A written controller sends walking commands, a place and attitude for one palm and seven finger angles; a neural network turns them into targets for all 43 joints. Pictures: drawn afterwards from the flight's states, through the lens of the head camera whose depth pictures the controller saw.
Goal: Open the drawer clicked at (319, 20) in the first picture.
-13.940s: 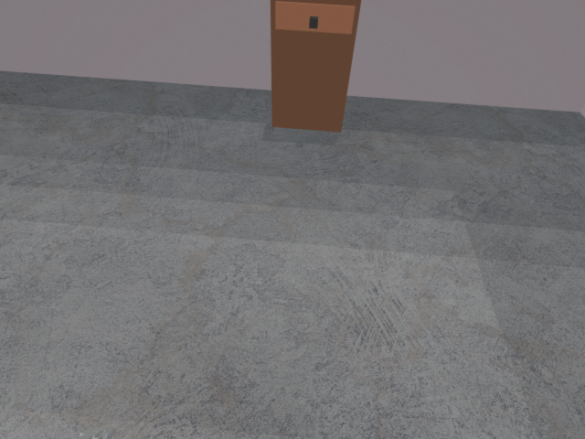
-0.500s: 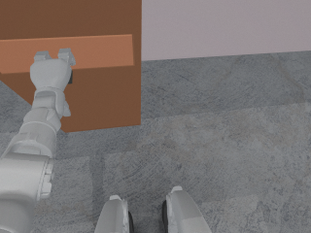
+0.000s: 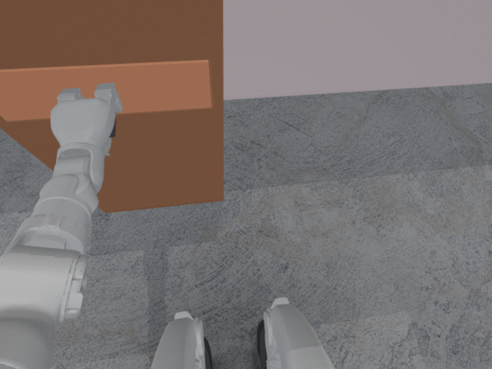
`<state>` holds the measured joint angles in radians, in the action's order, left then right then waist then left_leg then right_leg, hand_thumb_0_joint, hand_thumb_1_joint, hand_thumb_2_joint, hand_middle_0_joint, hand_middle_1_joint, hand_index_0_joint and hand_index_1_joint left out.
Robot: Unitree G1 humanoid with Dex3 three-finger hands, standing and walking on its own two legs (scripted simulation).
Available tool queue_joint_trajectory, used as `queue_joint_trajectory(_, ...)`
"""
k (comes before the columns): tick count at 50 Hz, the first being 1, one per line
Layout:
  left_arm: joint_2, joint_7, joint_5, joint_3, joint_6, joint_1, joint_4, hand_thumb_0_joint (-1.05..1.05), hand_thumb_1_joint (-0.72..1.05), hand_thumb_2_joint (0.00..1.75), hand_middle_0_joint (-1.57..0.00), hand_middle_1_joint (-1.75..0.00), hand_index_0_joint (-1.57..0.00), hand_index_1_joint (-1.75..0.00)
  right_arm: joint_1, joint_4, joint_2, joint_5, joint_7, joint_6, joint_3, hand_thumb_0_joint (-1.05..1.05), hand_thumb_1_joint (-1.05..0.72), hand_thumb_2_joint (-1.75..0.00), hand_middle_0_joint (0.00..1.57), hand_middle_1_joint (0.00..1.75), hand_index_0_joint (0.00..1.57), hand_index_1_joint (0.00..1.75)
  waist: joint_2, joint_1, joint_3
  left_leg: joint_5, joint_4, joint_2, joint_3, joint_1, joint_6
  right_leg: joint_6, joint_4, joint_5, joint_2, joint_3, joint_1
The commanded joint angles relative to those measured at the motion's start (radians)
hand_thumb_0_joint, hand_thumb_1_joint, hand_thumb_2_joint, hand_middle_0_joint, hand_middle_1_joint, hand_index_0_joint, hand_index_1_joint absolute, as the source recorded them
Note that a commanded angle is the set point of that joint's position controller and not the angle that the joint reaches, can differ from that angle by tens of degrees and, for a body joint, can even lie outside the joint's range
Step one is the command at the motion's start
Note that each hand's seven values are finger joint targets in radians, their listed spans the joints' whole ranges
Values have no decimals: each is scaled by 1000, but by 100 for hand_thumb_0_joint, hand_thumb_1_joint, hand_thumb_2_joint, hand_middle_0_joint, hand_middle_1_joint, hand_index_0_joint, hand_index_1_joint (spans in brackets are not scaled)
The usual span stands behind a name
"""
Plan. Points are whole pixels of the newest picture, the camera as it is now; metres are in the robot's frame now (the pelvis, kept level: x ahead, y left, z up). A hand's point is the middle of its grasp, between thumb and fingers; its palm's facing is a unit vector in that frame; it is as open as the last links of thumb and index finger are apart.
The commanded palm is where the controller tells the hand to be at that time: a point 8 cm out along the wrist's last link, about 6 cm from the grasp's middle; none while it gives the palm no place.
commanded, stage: close the thumb around the handle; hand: left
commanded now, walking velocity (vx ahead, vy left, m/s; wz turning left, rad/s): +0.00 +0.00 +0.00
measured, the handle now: (100, 111) +0.55 +0.22 -0.02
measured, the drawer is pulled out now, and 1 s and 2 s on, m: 0.00 0.07 0.19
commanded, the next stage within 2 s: pull the drawer open in 0.20 s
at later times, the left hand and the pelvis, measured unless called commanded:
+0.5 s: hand (99, 145) +0.50 +0.22 -0.03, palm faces -0.05 -0.05 -1.00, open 7.9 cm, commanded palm +0.46 +0.20 +0.02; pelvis +0.01 +0.00 +0.01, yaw -1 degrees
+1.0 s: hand (98, 179) +0.43 +0.21 -0.03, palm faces -0.04 -0.07 -1.00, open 7.8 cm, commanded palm +0.40 +0.22 +0.02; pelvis +0.02 +0.00 +0.02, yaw +0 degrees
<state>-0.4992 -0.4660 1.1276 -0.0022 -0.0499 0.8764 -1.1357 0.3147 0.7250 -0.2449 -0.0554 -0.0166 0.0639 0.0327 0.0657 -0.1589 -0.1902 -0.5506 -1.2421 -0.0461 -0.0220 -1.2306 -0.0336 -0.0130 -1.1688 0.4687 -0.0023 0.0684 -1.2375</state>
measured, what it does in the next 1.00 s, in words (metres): stands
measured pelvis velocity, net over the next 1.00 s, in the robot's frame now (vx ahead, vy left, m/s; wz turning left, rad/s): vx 0.02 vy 0.00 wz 0.00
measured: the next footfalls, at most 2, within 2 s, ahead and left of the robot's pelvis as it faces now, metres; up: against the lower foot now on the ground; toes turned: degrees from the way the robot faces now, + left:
none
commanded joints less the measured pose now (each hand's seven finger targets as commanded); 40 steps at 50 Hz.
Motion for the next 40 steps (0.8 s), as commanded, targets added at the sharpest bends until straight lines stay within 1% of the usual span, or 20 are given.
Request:
queue_joint_trajectory(1,-205,-36,12,-35,3,356,155,0,90,90,-40,-135,-40,-135,195,-25,-185,-5,17,-11,65,0,-90,-90,20,30,20,30,59,-22,-510,443,126,38,53,380,-10,-20,118,-336,-44,-15,292)
queue_joint_trajectory(2,-192,-37,8,-27,-1,360,171,0,90,90,-40,-135,-40,-135,195,-29,-183,-4,15,-13,67,0,-90,-90,20,30,20,30,69,-21,-527,445,124,40,52,384,-11,-20,121,-344,-44,-18,298)
queue_joint_trajectory(4,-210,-44,14,-38,-3,373,173,0,90,90,-40,-135,-40,-135,198,-23,-185,-7,13,-12,67,0,-90,-90,20,30,20,30,90,-21,-535,464,123,38,56,402,-8,-21,115,-351,-43,-16,288)
queue_joint_trajectory(5,-233,-48,17,-58,-2,356,175,0,90,90,-40,-135,-40,-135,196,-22,-188,-8,13,-9,65,0,-90,-90,20,30,20,30,85,-8,-537,473,123,37,58,404,-6,-23,111,-351,-45,-14,293)
queue_joint_trajectory(7,-188,-53,17,-30,1,359,182,0,90,90,-40,-135,-40,-135,193,-23,-182,-8,11,-10,68,0,-90,-90,20,30,20,30,95,-17,-532,479,127,36,58,418,-5,-23,116,-351,-44,-12,286)
queue_joint_trajectory(8,-205,-55,15,-51,-1,353,194,0,90,90,-40,-135,-40,-135,193,-20,-184,-9,10,-9,69,0,-90,-90,20,30,20,30,93,-7,-555,507,125,33,65,442,-2,-24,108,-360,-45,-10,284)
queue_joint_trajectory(9,-184,-54,14,-37,1,330,183,0,90,90,-40,-135,-40,-135,190,-26,-181,-8,9,-7,70,0,-90,-90,20,30,20,30,91,-8,-557,505,123,35,60,440,-3,-22,112,-363,-45,-11,289)
queue_joint_trajectory(11,-160,-55,13,-15,9,350,167,0,90,90,-40,-135,-40,-135,189,-18,-181,-6,11,-8,71,0,-90,-90,20,30,20,30,76,-26,-509,478,129,32,61,427,-3,-21,123,-341,-45,-8,267)
queue_joint_trajectory(15,-192,-55,10,-31,14,372,156,0,90,90,-40,-135,-40,-135,191,-15,-186,-6,13,-10,68,0,-90,-90,20,30,20,30,77,-24,-517,455,131,36,58,410,-6,-21,123,-332,-45,-11,281)
queue_joint_trajectory(19,-150,-46,-4,-26,9,266,183,0,90,90,-40,-135,-40,-135,185,-28,-180,-7,8,-7,72,0,-90,-90,20,30,20,30,86,6,-549,516,141,34,56,461,-1,-22,125,-376,-45,-9,313)
queue_joint_trajectory(23,-136,-45,-13,-39,-4,171,238,0,90,90,-40,-135,-40,-135,170,-38,-173,-5,5,-1,73,0,-90,-90,20,30,20,30,78,39,-558,559,157,31,52,488,1,-25,127,-409,-46,-9,355)
queue_joint_trajectory(24,-108,-46,-12,-23,-2,125,228,0,90,90,-40,-135,-40,-135,166,-41,-171,-4,5,0,76,0,-90,-90,20,30,20,30,65,39,-537,563,161,28,51,492,2,-24,133,-409,-46,-6,350)
queue_joint_trajectory(26,-117,-55,-13,-39,-6,92,248,0,90,90,-40,-135,-40,-135,159,-42,-173,-3,4,3,77,0,-90,-90,20,30,20,30,44,50,-517,554,169,29,44,480,1,-23,140,-414,-46,-8,370)
queue_joint_trajectory(27,-101,-60,-12,-26,-6,93,254,0,90,90,-40,-135,-40,-135,154,-42,-171,-2,4,3,78,0,-90,-90,20,30,20,30,30,41,-502,531,174,30,41,470,-1,-23,148,-411,-46,-11,374)
queue_joint_trajectory(28,-114,-66,-10,-43,-11,90,261,0,90,90,-40,-135,-40,-135,151,-37,-171,-5,5,4,78,0,-90,-90,20,30,20,30,15,44,-496,533,175,29,44,470,-1,-24,146,-411,-45,-11,374)
queue_joint_trajectory(33,-112,-97,6,-56,-6,24,271,0,90,90,-40,-135,-40,-135,127,-40,-169,-6,5,14,79,0,-90,-90,20,30,20,30,1,66,-461,511,190,37,31,449,-1,-28,152,-416,-41,-17,399)
queue_joint_trajectory(35,-79,-108,11,-38,0,-2,269,0,90,90,-40,-135,-40,-135,118,-45,-164,-5,4,18,82,0,-90,-90,20,30,20,30,-7,63,-444,506,194,37,28,457,-1,-27,159,-409,-42,-14,391)
queue_joint_trajectory(38,-97,-119,12,-57,3,-10,308,0,90,90,-40,-135,-40,-135,101,-52,-162,-6,6,24,81,0,-90,-90,20,30,20,30,6,81,-468,516,196,43,23,463,0,-30,154,-428,-39,-21,420)
queue_joint_trajectory(39,-76,-120,16,-41,5,-26,301,0,90,90,-40,-135,-40,-135,99,-54,-157,-6,7,26,83,0,-90,-90,20,30,20,30,-2,74,-468,521,193,43,18,465,-2,-28,157,-443,-39,-24,426)
queue_joint_trajectory(40,-87,-123,16,-57,7,-54,306,0,90,90,-40,-135,-40,-135,94,-57,-158,-5,8,27,83,0,-90,-90,20,30,20,30,-7,86,-459,529,197,43,21,467,0,-29,155,-443,-39,-21,426)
